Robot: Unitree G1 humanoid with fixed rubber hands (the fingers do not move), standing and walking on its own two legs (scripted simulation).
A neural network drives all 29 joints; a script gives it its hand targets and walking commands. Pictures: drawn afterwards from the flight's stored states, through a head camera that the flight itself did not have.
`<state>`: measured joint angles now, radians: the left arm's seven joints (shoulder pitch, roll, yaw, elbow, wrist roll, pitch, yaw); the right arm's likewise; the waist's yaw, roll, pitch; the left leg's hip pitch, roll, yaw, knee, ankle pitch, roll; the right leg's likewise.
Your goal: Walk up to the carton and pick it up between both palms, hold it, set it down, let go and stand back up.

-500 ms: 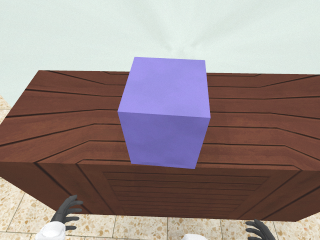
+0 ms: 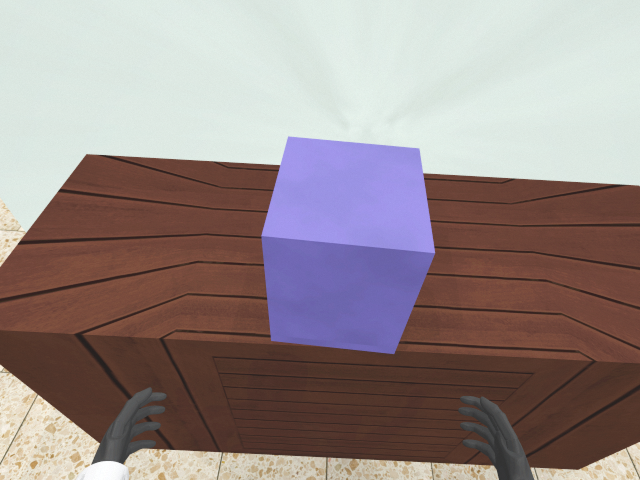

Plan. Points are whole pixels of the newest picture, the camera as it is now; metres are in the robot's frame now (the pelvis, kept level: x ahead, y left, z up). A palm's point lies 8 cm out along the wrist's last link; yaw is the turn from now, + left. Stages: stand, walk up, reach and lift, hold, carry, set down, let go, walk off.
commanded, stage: reach and lift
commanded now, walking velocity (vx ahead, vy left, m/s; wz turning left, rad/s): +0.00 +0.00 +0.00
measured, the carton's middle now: (342, 248) +0.44 -0.03 +0.02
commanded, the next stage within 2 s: none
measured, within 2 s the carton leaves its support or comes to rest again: neither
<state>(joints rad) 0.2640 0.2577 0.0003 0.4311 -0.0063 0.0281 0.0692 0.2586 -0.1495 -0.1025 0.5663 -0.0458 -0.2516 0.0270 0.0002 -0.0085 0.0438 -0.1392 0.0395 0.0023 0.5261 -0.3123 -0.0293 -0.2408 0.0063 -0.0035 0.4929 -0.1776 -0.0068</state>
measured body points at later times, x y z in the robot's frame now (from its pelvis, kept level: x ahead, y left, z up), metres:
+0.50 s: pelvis +0.02 +0.00 +0.00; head +0.02 +0.01 +0.45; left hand +0.21 +0.22 -0.03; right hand +0.22 -0.22 -0.01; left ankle -0.01 +0.14 -0.73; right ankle +0.06 -0.12 -0.73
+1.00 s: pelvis +0.02 +0.00 +0.00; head +0.03 +0.01 +0.45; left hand +0.30 +0.19 +0.03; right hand +0.26 -0.23 +0.03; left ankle -0.01 +0.14 -0.73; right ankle +0.06 -0.12 -0.73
